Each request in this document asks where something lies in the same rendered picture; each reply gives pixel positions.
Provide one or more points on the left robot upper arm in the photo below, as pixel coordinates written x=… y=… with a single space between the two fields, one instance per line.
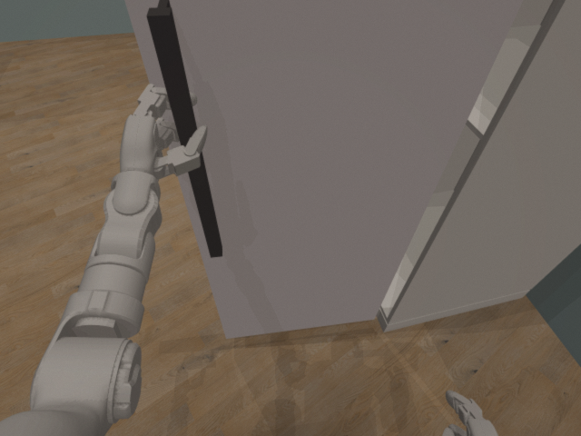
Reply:
x=86 y=384

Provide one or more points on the handle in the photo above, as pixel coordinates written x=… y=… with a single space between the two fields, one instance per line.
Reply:
x=169 y=55

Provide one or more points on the right robot hand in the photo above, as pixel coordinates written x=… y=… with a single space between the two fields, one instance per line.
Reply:
x=471 y=416

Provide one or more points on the fridge door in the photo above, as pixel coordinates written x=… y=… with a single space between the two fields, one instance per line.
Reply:
x=330 y=123

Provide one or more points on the left robot hand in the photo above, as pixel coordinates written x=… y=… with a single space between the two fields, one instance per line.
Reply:
x=144 y=138

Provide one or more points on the left robot forearm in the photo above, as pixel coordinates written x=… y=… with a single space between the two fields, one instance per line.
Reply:
x=108 y=303

